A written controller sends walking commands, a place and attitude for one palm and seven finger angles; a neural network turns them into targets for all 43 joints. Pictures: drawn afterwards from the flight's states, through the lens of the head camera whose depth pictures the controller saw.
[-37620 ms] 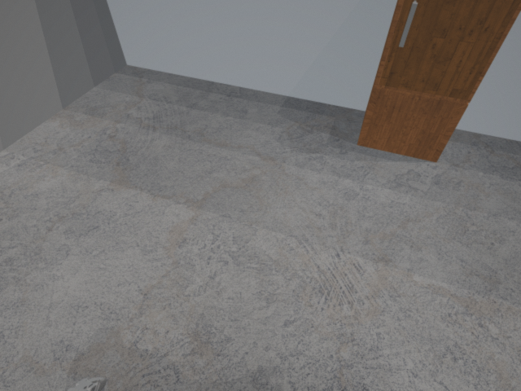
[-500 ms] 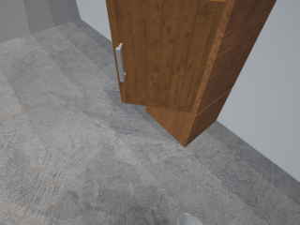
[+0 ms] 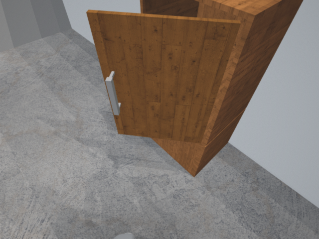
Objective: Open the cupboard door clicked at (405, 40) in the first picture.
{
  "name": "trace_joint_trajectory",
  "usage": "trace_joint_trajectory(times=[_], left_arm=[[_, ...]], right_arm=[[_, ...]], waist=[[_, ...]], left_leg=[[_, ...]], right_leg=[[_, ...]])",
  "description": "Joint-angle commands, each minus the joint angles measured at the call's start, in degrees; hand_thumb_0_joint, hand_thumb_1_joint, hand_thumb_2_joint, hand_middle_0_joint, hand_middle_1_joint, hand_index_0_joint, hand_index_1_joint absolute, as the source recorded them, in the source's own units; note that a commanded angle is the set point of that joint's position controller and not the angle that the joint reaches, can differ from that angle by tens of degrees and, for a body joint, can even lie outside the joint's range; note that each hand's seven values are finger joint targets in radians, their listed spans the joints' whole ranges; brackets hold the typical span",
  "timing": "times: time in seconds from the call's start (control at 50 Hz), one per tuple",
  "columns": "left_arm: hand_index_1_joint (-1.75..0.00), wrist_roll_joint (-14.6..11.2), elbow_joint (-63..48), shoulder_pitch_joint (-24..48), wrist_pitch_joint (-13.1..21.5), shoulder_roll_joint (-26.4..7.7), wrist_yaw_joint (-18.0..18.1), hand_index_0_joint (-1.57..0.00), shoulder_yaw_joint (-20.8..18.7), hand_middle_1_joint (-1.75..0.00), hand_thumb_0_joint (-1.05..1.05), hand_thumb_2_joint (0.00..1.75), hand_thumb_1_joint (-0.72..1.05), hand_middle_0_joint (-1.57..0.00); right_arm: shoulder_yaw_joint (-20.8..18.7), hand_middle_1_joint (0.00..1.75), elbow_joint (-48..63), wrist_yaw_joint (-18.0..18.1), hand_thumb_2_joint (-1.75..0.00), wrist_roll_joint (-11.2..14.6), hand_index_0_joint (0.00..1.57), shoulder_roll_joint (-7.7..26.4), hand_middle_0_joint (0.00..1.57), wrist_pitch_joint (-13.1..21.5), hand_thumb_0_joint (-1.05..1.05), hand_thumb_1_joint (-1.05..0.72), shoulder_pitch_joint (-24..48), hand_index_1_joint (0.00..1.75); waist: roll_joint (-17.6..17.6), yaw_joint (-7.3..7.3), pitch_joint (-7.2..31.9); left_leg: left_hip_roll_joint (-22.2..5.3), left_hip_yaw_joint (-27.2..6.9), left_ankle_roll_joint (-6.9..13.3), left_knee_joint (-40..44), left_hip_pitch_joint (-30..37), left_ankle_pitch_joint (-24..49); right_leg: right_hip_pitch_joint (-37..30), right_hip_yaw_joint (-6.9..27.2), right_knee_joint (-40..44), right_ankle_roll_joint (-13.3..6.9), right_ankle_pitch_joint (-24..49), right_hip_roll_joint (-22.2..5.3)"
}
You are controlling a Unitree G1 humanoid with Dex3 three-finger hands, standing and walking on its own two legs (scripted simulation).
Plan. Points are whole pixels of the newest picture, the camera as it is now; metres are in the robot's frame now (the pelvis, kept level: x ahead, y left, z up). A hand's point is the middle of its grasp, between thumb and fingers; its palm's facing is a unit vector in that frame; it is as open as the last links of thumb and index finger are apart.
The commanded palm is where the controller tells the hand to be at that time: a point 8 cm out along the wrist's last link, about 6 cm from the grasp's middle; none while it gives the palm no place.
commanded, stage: come to a stop and stand still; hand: left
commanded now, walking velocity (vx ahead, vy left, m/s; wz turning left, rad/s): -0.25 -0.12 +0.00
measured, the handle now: (114, 94) +0.60 +0.21 -0.04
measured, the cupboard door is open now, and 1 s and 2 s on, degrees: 39 39 39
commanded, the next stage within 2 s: look again from close up in 1.34 s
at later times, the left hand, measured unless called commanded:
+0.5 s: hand out of the picture +0.03 +0.17 -0.17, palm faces +0.03 -0.97 -0.23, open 7.4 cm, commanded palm none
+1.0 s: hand out of the picture -0.01 +0.17 -0.18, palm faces -0.01 -0.98 -0.20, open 7.3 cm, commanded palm none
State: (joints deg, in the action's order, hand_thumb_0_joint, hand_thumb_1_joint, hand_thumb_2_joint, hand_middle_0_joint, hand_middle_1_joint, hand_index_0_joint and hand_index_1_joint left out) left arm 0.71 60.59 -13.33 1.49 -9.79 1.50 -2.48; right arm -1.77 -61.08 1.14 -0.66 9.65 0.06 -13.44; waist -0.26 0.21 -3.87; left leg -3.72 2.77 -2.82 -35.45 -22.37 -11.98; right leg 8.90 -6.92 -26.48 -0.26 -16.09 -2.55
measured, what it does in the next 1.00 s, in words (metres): steps on the spot: left foot, then right foot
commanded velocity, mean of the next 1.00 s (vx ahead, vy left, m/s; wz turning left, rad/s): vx -0.03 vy -0.03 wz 0.00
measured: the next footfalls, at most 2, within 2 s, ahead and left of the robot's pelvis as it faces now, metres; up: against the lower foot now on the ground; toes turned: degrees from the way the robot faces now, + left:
left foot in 0.02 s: +0.12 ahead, +0.14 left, +0.00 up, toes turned +4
right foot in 0.36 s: +0.00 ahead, -0.12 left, +0.00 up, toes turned -4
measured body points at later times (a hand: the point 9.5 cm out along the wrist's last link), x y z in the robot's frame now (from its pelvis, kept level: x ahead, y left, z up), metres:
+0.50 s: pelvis -0.01 -0.02 +0.00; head +0.01 -0.03 +0.44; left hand +0.02 +0.22 -0.15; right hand +0.05 -0.26 -0.16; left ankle +0.02 +0.12 -0.71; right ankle -0.04 -0.12 -0.74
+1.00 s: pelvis -0.03 +0.00 +0.00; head -0.03 +0.00 +0.45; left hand -0.01 +0.22 -0.16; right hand -0.02 -0.23 -0.16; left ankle -0.01 +0.10 -0.74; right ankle -0.04 -0.12 -0.74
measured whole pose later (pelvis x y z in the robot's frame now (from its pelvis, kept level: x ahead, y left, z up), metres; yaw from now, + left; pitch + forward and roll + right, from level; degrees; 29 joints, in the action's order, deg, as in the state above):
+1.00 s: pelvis -0.03 +0.00 +0.00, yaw -1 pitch -2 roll +0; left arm 0.7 61.1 -16.0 0.3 -8.8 2.2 0.6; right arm -0.1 -59.7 1.6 -0.7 9.7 0.6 -15.9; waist -0.8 -0.7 -1.9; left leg -0.2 3.3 1.3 -29.7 -12.9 -14.6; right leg 10.9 -2.8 -29.4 -0.2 -16.2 -1.0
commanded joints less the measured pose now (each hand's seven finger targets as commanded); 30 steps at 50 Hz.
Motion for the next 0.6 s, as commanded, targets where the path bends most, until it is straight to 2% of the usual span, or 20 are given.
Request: trace_joint_trajectory(times=[0.0,0.02,0.04,0.06,0.08,0.12,0.16,0.22,0.26,0.28,0.3,0.32,0.34,0.36,0.38,0.4,0.46,0.52,0.56,0.58], left_arm=[[-0.30,-0.3,-2.4,-3.8,-1.4,-5.0,1.0,-0.20,-0.6,-0.30,0.00,0.90,0.90,-0.20],[-0.30,-0.1,-2.6,-5.4,-2.1,-3.9,1.4,-0.20,-0.3,-0.30,0.00,0.90,0.90,-0.20],[-0.30,-0.2,-2.9,-5.8,-2.9,-3.3,1.0,-0.20,-0.3,-0.30,0.00,0.90,0.90,-0.20],[-0.30,-0.3,-3.0,-4.9,-3.5,-3.8,0.8,-0.20,-0.2,-0.30,0.00,0.90,0.90,-0.20],[-0.30,-0.2,-3.3,-4.5,-3.8,-4.9,0.5,-0.20,-0.6,-0.30,0.00,0.90,0.90,-0.20],[-0.30,-0.2,-3.7,-4.4,-3.9,-5.5,0.3,-0.20,-1.2,-0.30,0.00,0.90,0.90,-0.20],[-0.30,0.0,-4.4,-3.9,-3.8,-4.9,-0.1,-0.20,-1.2,-0.30,0.00,0.90,0.90,-0.20],[-0.30,0.1,-5.4,-3.6,-4.2,-4.2,-0.4,-0.20,-1.4,-0.30,0.00,0.90,0.90,-0.20],[-0.30,0.2,-5.5,-5.0,-3.8,-3.8,-0.6,-0.20,-1.3,-0.30,0.00,0.90,0.90,-0.20],[-0.30,0.2,-4.7,-7.2,-3.7,-3.5,-0.6,-0.20,-1.4,-0.30,0.00,0.90,0.90,-0.20],[-0.30,0.4,-3.8,-10.1,-3.6,-4.3,-0.5,-0.20,-1.5,-0.30,0.00,0.90,0.90,-0.20],[-0.30,1.0,-4.1,-10.2,-3.2,-6.9,-0.3,-0.20,-1.8,-0.30,0.00,0.90,0.90,-0.20],[-0.30,1.3,-5.3,-6.8,-3.0,-11.0,-0.1,-0.20,-2.1,-0.30,0.00,0.90,0.90,-0.20],[-0.30,1.2,-7.0,-3.0,-2.9,-11.6,-0.1,-0.20,-1.6,-0.30,0.00,0.90,0.90,-0.20],[-0.30,1.1,-6.7,-0.9,-2.0,-10.4,0.1,-0.20,-1.5,-0.30,0.00,0.90,0.90,-0.20],[-0.30,0.9,-6.2,0.7,-1.4,-8.9,0.1,-0.20,-0.9,-0.30,0.00,0.90,0.90,-0.20],[-0.30,0.6,-4.8,0.6,-0.9,-7.8,0.2,-0.20,-0.5,-0.30,0.00,0.90,0.90,-0.20],[-0.30,-0.1,-2.6,-1.1,-0.6,-7.8,0.4,-0.20,-0.4,-0.30,0.00,0.90,0.90,-0.20],[-0.30,-0.6,-1.7,-2.9,-0.6,-5.4,0.2,-0.20,0.3,-0.30,0.00,0.90,0.90,-0.20],[-0.30,-0.5,-1.6,-2.8,-0.9,-4.7,0.4,-0.20,0.3,-0.30,0.00,0.90,0.90,-0.20]], right_arm=[[-1.4,0.30,0.8,0.2,-0.90,-0.3,0.20,7.4,0.20,0.3,0.00,-0.90,-7.3,0.30],[-2.0,0.30,1.4,0.5,-0.90,-0.5,0.20,10.0,0.20,-0.4,0.00,-0.90,-6.9,0.30],[-2.1,0.30,2.1,1.0,-0.90,-0.6,0.20,10.6,0.20,-0.5,0.00,-0.90,-4.5,0.30],[-2.2,0.30,2.4,1.5,-0.90,-0.8,0.20,10.8,0.20,-0.5,0.00,-0.90,-3.7,0.30],[-2.3,0.30,2.8,1.9,-0.90,-0.9,0.20,11.1,0.20,-0.5,0.00,-0.90,-3.5,0.30],[-2.7,0.30,4.4,2.3,-0.90,-0.9,0.20,11.7,0.20,-0.9,0.00,-0.90,-1.1,0.30],[-3.1,0.30,5.5,2.3,-0.90,-1.0,0.20,11.9,0.20,-1.0,0.00,-0.90,0.4,0.30],[-3.5,0.30,5.9,2.1,-0.90,-1.0,0.20,12.4,0.20,-1.1,0.00,-0.90,1.3,0.30],[-3.5,0.30,6.2,1.7,-0.90,-1.1,0.20,11.8,0.20,-1.3,0.00,-0.90,2.3,0.30],[-3.6,0.30,6.5,1.4,-0.90,-0.9,0.20,12.0,0.20,-1.5,0.00,-0.90,3.1,0.30],[-3.6,0.30,6.9,1.1,-0.90,-0.6,0.20,11.3,0.20,-1.9,0.00,-0.90,3.7,0.30],[-3.4,0.30,7.4,0.8,-0.90,-0.1,0.20,8.6,0.20,-2.3,0.00,-0.90,3.3,0.30],[-2.7,0.30,8.5,0.0,-0.90,0.1,0.20,5.2,0.20,-2.6,0.00,-0.90,4.3,0.30],[-2.5,0.30,9.3,-0.5,-0.90,-0.2,0.20,5.2,0.20,-2.8,0.00,-0.90,6.4,0.30],[-2.5,0.30,8.7,-0.4,-0.90,-0.4,0.20,4.5,0.20,-2.9,0.00,-0.90,7.5,0.30],[-2.4,0.30,7.2,-0.2,-0.90,-0.4,0.20,5.0,0.20,-2.9,0.00,-0.90,5.8,0.30],[-1.8,0.30,4.2,-0.1,-0.90,0.1,0.20,3.6,0.20,-2.3,0.00,-0.90,2.4,0.30],[-1.0,0.30,1.7,0.4,-0.90,0.1,0.20,2.9,0.20,-1.2,0.00,-0.90,-0.3,0.30],[-0.8,0.30,0.1,0.8,-0.90,-0.2,0.20,5.2,0.20,0.1,0.00,-0.90,-1.4,0.30],[-0.7,0.30,-0.1,0.9,-0.90,-0.2,0.20,6.5,0.20,0.0,0.00,-0.90,-1.1,0.30]], waist=[[-5.3,-0.83,5.6],[-7.1,-0.95,3.5],[-9.1,-0.26,1.8],[-14.4,-0.76,1.6],[-15.8,-1.24,3.7],[-12.7,-1.04,8.2],[-6.9,-1.08,9.3],[-8.7,-1.33,10.2],[-8.7,-0.80,9.2],[-8.5,0.36,9.5],[-5.3,1.52,9.0],[4.1,1.35,6.1],[15.7,0.49,2.1],[10.8,0.93,0.4],[12.7,0.24,-0.3],[14.0,-0.81,-0.5],[9.0,-1.21,1.9],[6.5,-1.15,3.8],[-1.0,0.23,6.2],[-1.5,0.50,4.7]], left_leg=[[-9.0,-8.4,5.1,9.5,14.7,32.6],[-12.7,-10.5,7.9,11.7,9.1,29.1],[-14.6,-13.7,10.3,14.4,6.7,28.0],[-15.8,-16.1,12.3,17.2,5.8,27.9],[-16.8,-16.7,13.5,17.4,7.3,30.1],[-17.2,-14.9,15.0,14.7,10.9,30.3],[-16.8,-13.5,15.0,13.5,13.1,28.3],[-15.8,-12.3,13.7,15.5,11.3,18.4],[-14.3,-11.9,12.5,15.6,8.3,11.4],[-13.0,-10.8,11.0,15.0,5.6,6.1],[-9.9,-8.6,8.7,13.2,1.6,-1.2],[-4.1,-5.0,5.3,7.2,-2.8,-9.3],[2.3,0.7,1.6,-0.6,-4.9,-14.0],[2.7,-1.6,1.8,-7.4,-0.4,-16.1],[2.6,-3.2,2.3,-11.2,-2.1,-15.6],[2.1,-3.4,2.3,-13.2,-1.8,-14.4],[2.5,-1.2,1.4,-8.6,1.6,-12.0],[2.4,-1.2,1.4,9.0,9.6,-1.3],[-4.2,-7.2,4.1,12.1,15.7,17.7],[-5.5,-7.5,4.6,12.3,12.8,15.5]], right_leg=[[8.6,1.7,-4.7,-0.2,5.6,-3.6],[6.0,1.1,-7.0,0.2,-7.4,-0.7],[7.5,0.8,-11.4,0.7,-11.4,0.4],[8.6,1.9,-18.5,0.7,-16.1,0.5],[10.3,4.2,-25.3,0.4,-18.8,0.5],[13.2,7.0,-31.4,0.3,-18.8,0.5],[15.2,6.5,-30.7,0.6,-17.1,1.0],[12.8,5.6,-26.2,0.8,-15.2,0.9],[8.1,4.3,-16.4,0.2,-12.9,1.2],[3.4,3.5,-9.4,0.1,-7.6,1.4],[-1.9,3.0,-1.3,-0.2,-1.5,1.7],[-1.7,11.6,8.4,-2.2,-4.0,-3.7],[5.2,22.8,15.4,-6.8,-9.8,-14.3],[13.2,22.6,16.9,-9.4,-9.4,-17.0],[12.4,22.3,14.4,-9.7,0.7,-15.2],[10.3,18.9,11.7,-9.9,10.4,-13.7],[3.9,11.7,6.4,-9.0,26.5,-10.4],[0.8,11.3,1.8,-6.3,27.5,-8.8],[2.2,9.0,0.9,-2.2,18.0,-4.2],[1.1,9.3,3.7,-1.5,12.3,-3.3]])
